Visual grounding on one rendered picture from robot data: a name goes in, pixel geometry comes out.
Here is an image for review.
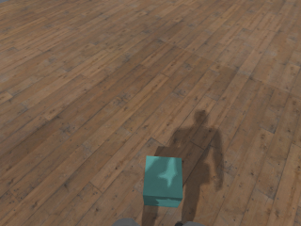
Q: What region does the carton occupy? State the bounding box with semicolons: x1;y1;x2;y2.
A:
143;155;183;208

